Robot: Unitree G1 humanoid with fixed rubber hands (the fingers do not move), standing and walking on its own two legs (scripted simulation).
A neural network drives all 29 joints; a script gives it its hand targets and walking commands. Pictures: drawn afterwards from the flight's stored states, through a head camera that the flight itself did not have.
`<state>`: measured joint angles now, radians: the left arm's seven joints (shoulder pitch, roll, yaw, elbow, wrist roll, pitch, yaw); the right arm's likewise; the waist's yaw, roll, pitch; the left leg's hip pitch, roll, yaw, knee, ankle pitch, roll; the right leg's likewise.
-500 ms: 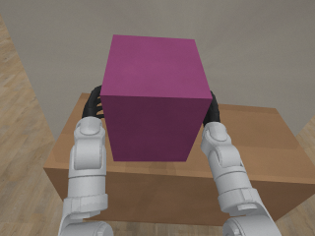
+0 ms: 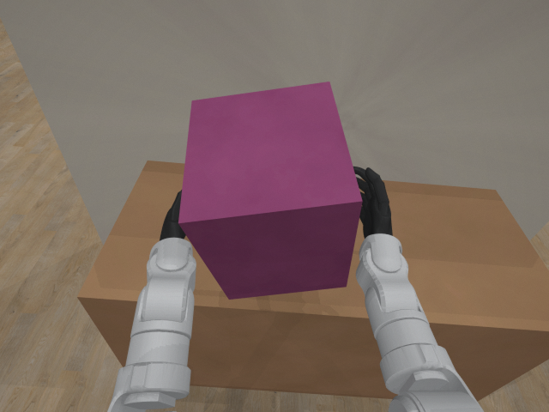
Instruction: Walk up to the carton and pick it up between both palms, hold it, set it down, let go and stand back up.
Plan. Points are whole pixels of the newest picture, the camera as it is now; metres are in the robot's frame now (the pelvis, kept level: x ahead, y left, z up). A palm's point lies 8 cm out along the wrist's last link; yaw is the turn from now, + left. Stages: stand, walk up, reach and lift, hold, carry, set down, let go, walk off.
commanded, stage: set down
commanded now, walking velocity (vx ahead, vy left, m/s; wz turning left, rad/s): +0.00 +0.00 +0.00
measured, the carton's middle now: (274, 200) +0.41 +0.00 +0.11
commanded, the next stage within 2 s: none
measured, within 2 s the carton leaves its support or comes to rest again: neither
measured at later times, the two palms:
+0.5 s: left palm (186, 237) +0.37 +0.13 +0.08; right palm (374, 225) +0.37 -0.16 +0.11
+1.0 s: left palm (199, 246) +0.38 +0.11 +0.04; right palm (373, 229) +0.38 -0.17 +0.08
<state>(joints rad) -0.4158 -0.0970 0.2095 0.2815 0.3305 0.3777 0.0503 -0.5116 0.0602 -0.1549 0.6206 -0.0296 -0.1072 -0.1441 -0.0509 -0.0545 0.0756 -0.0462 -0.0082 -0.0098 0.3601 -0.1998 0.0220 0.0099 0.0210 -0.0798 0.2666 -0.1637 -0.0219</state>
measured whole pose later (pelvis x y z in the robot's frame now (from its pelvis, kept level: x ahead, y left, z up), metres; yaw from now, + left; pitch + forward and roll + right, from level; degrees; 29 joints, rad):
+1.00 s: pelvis +0.01 -0.01 +0.00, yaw -2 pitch +2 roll -1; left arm -0.57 -0.10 0.37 0.85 0.31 -0.02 0.11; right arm -0.66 0.08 -0.44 0.98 -0.27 -0.31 -0.09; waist -0.02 -0.02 -0.02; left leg -0.18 0.01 0.03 0.32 -0.18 0.01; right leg -0.16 0.03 -0.06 0.26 -0.15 -0.03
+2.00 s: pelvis +0.02 -0.01 -0.01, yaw -2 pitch +20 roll -1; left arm -0.69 -0.06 0.44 1.17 0.29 -0.35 0.17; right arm -0.75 0.08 -0.65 1.12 -0.47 -0.48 -0.09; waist -0.03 0.02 -0.14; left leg -0.60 0.02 0.03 0.44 -0.20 0.01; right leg -0.56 0.03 -0.08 0.37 -0.17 -0.04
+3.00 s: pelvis +0.00 +0.00 -0.06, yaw -4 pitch +32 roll -3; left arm -0.91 0.05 0.25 1.54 0.03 -0.61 0.16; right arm -0.90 -0.11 -0.53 1.47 -0.35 -0.57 -0.04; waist -0.01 0.05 -0.26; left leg -1.07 0.04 0.04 0.84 -0.34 0.03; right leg -1.03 0.02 -0.08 0.77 -0.31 -0.03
